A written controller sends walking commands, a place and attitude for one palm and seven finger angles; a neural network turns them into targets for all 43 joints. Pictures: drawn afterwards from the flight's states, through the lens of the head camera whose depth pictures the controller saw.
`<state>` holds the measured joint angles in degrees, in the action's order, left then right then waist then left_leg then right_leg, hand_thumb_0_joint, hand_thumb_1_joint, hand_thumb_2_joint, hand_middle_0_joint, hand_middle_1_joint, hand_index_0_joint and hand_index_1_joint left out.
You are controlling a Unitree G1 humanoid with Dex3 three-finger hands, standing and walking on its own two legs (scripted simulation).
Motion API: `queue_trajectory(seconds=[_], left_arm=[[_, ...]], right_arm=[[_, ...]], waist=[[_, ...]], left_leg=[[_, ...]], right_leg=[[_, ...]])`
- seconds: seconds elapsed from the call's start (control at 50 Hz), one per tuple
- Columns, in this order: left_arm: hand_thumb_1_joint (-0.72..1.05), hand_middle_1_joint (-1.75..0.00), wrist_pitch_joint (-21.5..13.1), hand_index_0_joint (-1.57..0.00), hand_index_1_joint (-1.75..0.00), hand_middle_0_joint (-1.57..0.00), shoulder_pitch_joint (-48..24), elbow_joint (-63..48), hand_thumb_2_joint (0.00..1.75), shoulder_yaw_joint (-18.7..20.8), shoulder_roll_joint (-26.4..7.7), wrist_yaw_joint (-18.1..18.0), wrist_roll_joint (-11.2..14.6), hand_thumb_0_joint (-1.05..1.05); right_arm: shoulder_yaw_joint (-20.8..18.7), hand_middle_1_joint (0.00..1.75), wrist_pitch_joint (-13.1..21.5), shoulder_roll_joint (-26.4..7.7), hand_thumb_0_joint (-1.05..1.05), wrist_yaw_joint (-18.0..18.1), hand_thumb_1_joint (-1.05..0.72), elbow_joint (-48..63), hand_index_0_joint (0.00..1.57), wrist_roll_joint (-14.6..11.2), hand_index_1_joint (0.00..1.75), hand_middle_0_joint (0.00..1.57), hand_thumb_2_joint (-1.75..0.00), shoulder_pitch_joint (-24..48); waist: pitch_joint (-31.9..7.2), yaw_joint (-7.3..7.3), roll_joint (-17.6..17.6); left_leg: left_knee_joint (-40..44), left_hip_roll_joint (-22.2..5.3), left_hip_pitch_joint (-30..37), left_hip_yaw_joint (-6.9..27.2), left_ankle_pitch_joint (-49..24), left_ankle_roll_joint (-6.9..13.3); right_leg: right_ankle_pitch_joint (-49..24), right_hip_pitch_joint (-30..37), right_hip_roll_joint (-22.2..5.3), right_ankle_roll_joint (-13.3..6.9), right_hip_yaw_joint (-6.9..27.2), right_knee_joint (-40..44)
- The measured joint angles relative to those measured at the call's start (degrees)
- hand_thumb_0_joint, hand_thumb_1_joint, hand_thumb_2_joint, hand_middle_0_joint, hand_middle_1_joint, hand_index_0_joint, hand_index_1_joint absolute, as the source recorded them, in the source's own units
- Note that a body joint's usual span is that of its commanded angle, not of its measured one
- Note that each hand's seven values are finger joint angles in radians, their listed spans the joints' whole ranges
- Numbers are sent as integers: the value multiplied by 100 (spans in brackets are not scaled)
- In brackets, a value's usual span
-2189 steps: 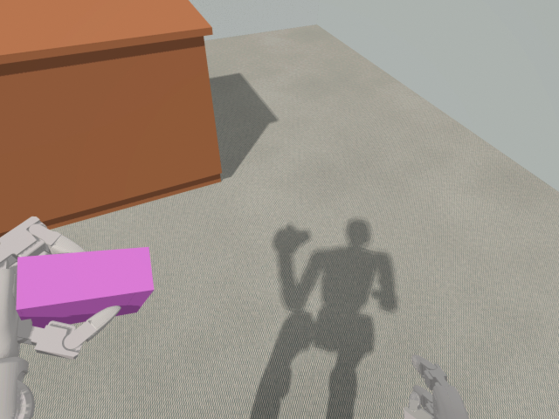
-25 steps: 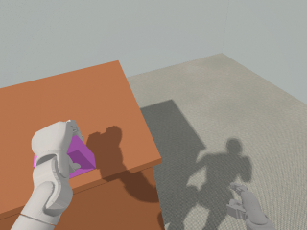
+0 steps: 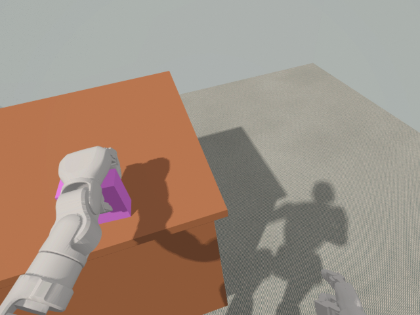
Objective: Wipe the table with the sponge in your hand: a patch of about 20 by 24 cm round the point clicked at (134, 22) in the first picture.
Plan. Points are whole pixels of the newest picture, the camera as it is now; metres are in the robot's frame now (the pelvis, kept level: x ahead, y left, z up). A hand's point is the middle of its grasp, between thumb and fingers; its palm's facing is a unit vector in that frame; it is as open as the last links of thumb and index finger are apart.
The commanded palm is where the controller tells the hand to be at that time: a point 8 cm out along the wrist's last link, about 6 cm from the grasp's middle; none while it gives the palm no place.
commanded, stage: wipe forward along the middle lane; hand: left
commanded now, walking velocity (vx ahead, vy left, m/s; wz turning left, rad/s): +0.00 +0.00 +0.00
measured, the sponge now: (100, 204) +0.30 +0.28 +0.06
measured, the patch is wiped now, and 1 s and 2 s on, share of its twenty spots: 1.00 1.00 1.00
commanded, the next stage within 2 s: slide back across to the first lane in 1.20 s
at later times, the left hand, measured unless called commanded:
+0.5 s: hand (103, 165) +0.37 +0.29 +0.11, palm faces -0.07 -0.01 -1.00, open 9.1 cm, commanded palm +0.35 +0.30 +0.14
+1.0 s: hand (104, 149) +0.42 +0.30 +0.11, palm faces -0.11 +0.03 -0.99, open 9.1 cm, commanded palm +0.41 +0.31 +0.14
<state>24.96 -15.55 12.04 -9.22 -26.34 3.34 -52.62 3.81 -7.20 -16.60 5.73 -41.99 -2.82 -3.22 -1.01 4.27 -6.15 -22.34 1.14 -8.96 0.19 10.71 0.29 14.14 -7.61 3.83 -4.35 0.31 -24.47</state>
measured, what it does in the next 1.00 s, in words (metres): stands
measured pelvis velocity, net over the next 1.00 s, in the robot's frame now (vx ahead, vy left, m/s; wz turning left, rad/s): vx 0.00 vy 0.01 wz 0.02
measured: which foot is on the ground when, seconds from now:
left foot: down 0.00-1.00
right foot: down 0.00-1.00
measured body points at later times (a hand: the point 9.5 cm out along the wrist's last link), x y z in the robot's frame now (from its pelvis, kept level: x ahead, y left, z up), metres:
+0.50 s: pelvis +0.00 +0.00 +0.00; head +0.00 -0.04 +0.45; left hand +0.37 +0.28 +0.16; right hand +0.17 -0.25 -0.13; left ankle +0.02 +0.12 -0.74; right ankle -0.01 -0.07 -0.74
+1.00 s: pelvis +0.00 +0.01 +0.00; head +0.03 -0.02 +0.44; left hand +0.42 +0.30 +0.17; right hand +0.13 -0.26 -0.14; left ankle +0.02 +0.12 -0.74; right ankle -0.01 -0.07 -0.74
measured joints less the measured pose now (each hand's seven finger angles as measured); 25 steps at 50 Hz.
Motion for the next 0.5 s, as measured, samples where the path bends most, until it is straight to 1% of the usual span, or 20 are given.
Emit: queue_trajectory(seconds=[0.16,0.26,0.38,0.5], left_arm=[[-51,-139,-324,-91,-139,-87,-584,816,108,82,-84,-14,-1,-1],[-51,-138,-534,-91,-139,-88,-975,1349,108,161,-164,-10,-60,-1],[-52,-138,-747,-91,-140,-88,-1177,1715,109,197,-209,-54,-124,0],[-52,-138,-906,-91,-140,-88,-1478,2133,109,191,-215,-93,-155,0]], right_arm=[[-47,30,29,-73,1,63,-90,-90,20,-22,30,21,-90,-139],[-90,30,44,-103,1,79,-90,-83,20,-31,30,21,-90,-226],[-153,30,38,-136,1,78,-91,-62,20,-41,30,21,-90,-371],[-179,30,30,-121,1,81,-91,-103,20,-54,30,21,-90,-459]], waist=[[-42,-65,85],[-77,-126,146],[-129,-176,143],[-150,-195,132]], left_leg=[[-107,-10,-180,38,34,-3],[-178,-24,-348,50,50,-12],[-253,-29,-473,50,94,-8],[-297,-16,-587,74,109,5]], right_leg=[[13,-143,12,-4,-41,-46],[14,-294,26,-14,-56,-85],[37,-402,33,-10,-56,-123],[56,-502,21,-3,-82,-155]])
